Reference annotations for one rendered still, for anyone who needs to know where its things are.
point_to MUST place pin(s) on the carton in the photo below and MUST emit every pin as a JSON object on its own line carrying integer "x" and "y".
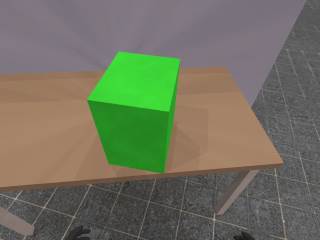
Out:
{"x": 133, "y": 108}

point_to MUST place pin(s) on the left robot hand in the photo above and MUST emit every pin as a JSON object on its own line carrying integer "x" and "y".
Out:
{"x": 76, "y": 232}

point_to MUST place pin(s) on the table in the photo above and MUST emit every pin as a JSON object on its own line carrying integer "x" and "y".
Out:
{"x": 48, "y": 137}

